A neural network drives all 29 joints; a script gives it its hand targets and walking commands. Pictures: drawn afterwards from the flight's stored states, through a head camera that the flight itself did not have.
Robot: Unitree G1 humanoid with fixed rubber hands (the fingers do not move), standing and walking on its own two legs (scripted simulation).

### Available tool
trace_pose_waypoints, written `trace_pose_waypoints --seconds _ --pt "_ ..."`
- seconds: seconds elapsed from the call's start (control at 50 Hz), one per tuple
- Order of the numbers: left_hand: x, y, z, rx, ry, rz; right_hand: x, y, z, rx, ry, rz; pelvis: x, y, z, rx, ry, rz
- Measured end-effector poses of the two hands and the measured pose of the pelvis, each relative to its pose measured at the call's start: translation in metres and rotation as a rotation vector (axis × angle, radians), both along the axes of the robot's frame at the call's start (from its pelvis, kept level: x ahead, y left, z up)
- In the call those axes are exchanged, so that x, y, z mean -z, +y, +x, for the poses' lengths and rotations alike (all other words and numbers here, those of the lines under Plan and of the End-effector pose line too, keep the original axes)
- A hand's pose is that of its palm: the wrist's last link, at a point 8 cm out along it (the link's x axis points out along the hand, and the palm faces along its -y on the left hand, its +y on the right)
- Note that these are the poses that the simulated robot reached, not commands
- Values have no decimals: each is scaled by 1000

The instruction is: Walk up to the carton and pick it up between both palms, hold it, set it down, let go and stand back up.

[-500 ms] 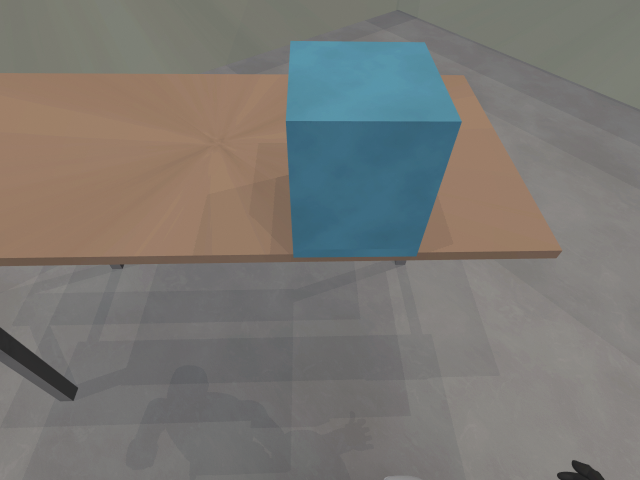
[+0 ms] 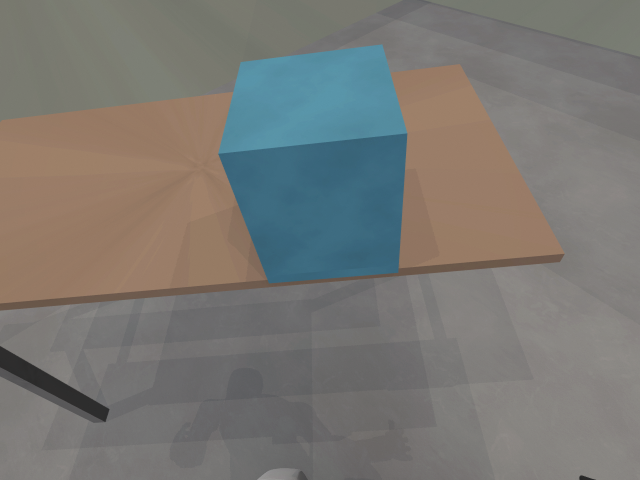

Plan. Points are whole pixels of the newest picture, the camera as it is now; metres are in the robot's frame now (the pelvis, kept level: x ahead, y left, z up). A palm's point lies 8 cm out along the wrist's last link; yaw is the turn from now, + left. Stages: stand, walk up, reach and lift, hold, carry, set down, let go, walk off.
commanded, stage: walk up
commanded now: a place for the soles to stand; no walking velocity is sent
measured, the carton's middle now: (322, 171) +0.50 +0.03 +0.11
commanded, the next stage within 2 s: reach and lift in 1.60 s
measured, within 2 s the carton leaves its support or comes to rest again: neither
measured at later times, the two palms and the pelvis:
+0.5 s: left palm out of the picture +0.08 +0.35 -0.11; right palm out of the picture +0.09 -0.27 -0.10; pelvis +0.00 +0.05 -0.01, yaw +0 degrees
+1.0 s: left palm out of the picture +0.10 +0.35 -0.10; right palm out of the picture +0.11 -0.28 -0.10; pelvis +0.02 +0.04 +0.00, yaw +0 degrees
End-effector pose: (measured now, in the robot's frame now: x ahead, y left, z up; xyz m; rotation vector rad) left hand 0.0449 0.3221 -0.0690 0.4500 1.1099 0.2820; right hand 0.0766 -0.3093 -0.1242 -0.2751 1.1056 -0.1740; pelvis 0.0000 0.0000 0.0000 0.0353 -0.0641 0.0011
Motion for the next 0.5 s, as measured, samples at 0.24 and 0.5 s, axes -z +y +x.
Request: trace_pose_waypoints --seconds 0.24,0.5 --pt "43 26 21 7 52 -106 -19 29 0 1 80 -93 6 38 10 -4 51 -40" --pt "42 32 31 13 -15 -114 -29 37 17 -6 -16 -100 6 45 4 -2 36 -49"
